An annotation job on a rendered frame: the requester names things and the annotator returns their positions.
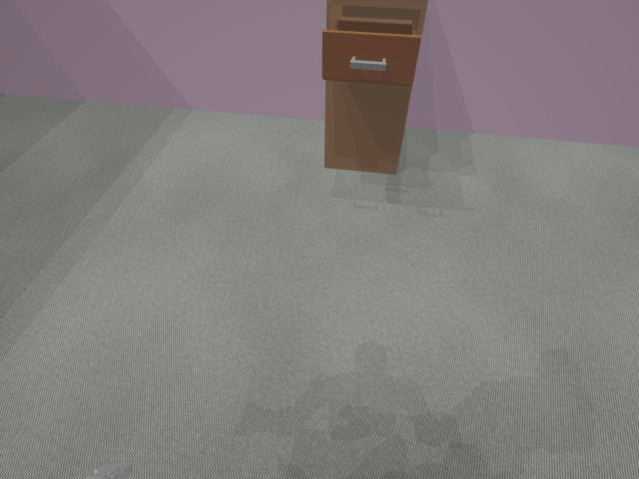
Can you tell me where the cabinet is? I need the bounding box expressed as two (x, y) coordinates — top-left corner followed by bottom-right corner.
(324, 0), (428, 175)

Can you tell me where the handle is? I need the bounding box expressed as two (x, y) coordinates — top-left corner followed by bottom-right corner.
(349, 57), (386, 71)

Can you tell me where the drawer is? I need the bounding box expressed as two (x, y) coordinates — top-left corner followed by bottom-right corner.
(322, 20), (421, 86)

